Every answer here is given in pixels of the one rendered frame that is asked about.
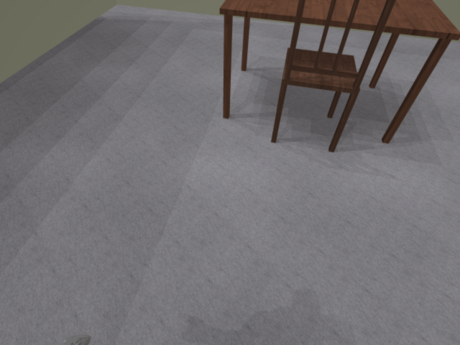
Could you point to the table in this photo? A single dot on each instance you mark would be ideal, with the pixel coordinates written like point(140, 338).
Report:
point(408, 17)

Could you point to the chair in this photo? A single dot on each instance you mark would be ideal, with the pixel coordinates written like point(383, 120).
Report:
point(325, 70)

